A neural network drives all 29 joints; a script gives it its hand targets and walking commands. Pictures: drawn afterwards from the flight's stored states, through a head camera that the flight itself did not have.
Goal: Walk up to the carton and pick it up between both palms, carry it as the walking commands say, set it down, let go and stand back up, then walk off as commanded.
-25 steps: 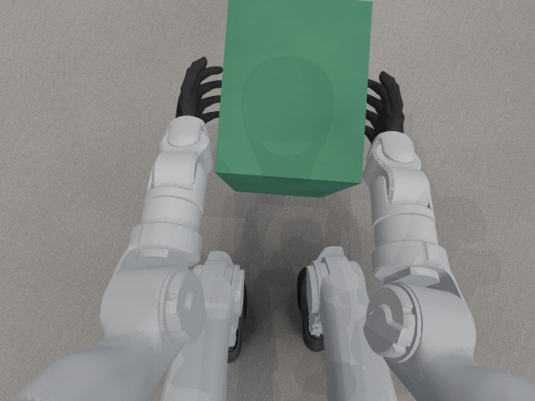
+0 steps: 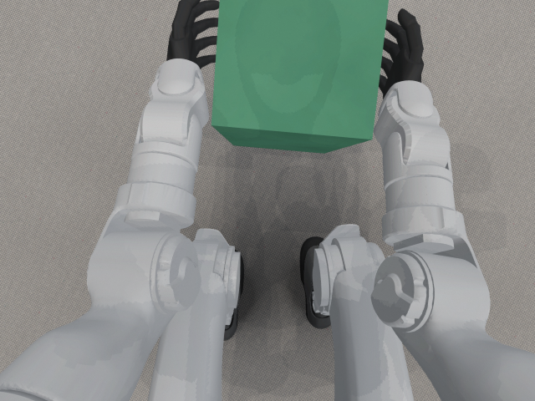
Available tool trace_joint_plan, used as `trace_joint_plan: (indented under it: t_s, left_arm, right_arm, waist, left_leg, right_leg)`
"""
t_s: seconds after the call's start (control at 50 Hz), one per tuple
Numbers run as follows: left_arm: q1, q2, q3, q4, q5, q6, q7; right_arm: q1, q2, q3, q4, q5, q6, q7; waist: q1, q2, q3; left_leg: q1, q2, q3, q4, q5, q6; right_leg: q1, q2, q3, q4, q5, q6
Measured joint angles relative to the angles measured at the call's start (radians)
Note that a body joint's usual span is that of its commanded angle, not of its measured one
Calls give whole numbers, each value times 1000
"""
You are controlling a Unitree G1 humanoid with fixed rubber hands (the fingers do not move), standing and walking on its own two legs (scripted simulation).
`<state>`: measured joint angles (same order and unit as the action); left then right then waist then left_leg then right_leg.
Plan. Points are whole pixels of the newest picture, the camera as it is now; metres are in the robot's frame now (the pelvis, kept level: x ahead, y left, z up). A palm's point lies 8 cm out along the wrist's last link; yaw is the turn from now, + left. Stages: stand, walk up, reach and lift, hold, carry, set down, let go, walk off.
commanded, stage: set down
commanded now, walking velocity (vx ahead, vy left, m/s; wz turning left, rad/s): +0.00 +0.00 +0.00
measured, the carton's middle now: (290, 66) +0.55 -0.03 -0.20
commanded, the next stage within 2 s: none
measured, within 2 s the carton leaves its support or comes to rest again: rests again in 1.24 s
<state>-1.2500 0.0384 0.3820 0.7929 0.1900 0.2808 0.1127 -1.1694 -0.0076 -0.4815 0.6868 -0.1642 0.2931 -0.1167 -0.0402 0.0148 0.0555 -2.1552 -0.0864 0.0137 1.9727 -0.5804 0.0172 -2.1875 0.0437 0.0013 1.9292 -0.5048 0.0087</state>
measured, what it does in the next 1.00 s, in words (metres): lowers itself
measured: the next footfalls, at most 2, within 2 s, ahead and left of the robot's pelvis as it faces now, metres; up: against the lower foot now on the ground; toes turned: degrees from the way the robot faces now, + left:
none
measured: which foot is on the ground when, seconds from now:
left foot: down 0.00-1.00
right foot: down 0.00-1.00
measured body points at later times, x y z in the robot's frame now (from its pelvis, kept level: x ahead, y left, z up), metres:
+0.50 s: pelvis +0.00 +0.00 -0.05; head +0.36 +0.00 +0.22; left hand +0.56 +0.10 -0.20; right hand +0.54 -0.17 -0.20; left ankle +0.09 +0.10 -0.40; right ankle +0.12 -0.12 -0.40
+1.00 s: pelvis +0.00 +0.00 -0.06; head +0.35 +0.00 +0.20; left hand +0.56 +0.10 -0.22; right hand +0.54 -0.17 -0.21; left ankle +0.09 +0.10 -0.40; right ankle +0.12 -0.12 -0.40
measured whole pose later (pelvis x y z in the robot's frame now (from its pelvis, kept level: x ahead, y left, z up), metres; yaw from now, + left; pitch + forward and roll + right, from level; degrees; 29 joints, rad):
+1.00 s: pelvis +0.00 +0.00 -0.06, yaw +0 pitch +38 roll -1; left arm -1.42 0.18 0.25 0.96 0.06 0.24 0.15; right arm -1.39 -0.15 -0.37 0.90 -0.04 0.26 -0.12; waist -0.07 0.00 0.29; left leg -2.25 -0.10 0.02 2.21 -0.61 0.01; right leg -2.28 0.06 0.00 2.16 -0.54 0.02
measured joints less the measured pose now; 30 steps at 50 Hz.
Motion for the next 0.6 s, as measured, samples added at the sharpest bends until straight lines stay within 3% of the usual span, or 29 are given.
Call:
trace_joint_plan:
  t_s: [0.48,0.6]
  left_arm:
    - [-112,104,-129,79,-136,-34,51]
    - [-129,106,-122,112,-133,-34,50]
  right_arm:
    - [-146,-102,107,109,121,-27,-38]
    - [-152,-104,100,137,121,-34,-39]
  waist:
    - [-17,-9,172]
    - [-16,-10,177]
  left_leg:
    - [-78,-7,5,182,-45,-4]
    - [-78,-11,6,203,-46,-6]
  right_leg:
    - [-80,7,-6,179,-41,4]
    - [-80,9,-4,203,-44,6]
